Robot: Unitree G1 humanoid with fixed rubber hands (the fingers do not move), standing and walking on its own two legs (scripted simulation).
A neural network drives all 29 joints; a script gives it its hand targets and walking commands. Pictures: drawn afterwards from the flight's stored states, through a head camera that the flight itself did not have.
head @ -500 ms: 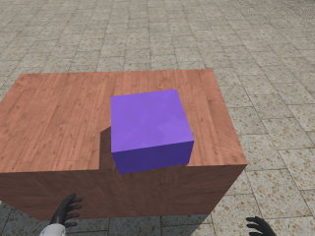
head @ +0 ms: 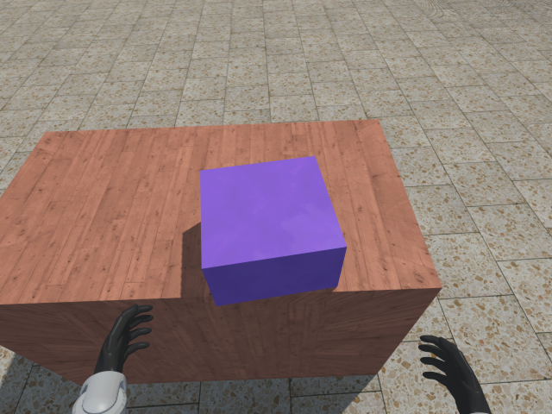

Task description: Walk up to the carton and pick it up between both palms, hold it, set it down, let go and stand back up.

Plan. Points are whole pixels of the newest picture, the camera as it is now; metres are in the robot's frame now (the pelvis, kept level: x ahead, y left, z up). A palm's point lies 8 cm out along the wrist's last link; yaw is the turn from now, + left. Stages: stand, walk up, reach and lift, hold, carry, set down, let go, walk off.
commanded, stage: reach and lift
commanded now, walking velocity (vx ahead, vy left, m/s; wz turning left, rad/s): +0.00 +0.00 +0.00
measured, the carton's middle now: (267, 227) +0.47 +0.04 -0.06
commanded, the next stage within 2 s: none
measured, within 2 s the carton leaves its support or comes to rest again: neither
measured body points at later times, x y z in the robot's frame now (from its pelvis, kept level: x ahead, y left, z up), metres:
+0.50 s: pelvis +0.02 +0.02 +0.00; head +0.06 +0.02 +0.45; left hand +0.25 +0.24 -0.03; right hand +0.24 -0.23 -0.04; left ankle -0.04 +0.13 -0.74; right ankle +0.07 -0.11 -0.74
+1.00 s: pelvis +0.02 +0.02 +0.00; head +0.05 +0.01 +0.45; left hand +0.33 +0.23 +0.00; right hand +0.33 -0.22 +0.00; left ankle -0.04 +0.13 -0.74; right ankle +0.07 -0.11 -0.74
